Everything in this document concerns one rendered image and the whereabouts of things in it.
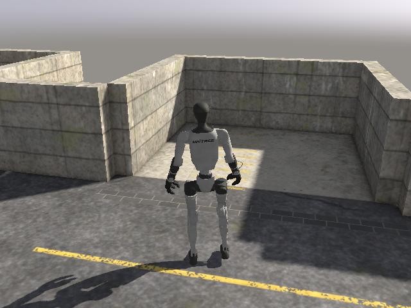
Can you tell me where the left robot forearm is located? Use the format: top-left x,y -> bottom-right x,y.
167,157 -> 179,182

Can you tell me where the right robot upper arm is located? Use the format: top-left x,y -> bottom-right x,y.
216,128 -> 234,164

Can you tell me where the robot right hand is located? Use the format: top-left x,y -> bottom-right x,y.
227,173 -> 241,185

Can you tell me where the robot right thigh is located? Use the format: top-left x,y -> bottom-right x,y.
214,178 -> 227,218

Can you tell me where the left robot upper arm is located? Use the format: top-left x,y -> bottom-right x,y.
173,131 -> 189,167

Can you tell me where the right robot forearm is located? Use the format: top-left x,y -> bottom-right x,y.
228,154 -> 240,175

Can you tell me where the robot left hand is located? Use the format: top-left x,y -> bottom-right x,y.
165,179 -> 180,194

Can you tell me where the right robot foot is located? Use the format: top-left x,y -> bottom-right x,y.
220,244 -> 229,259

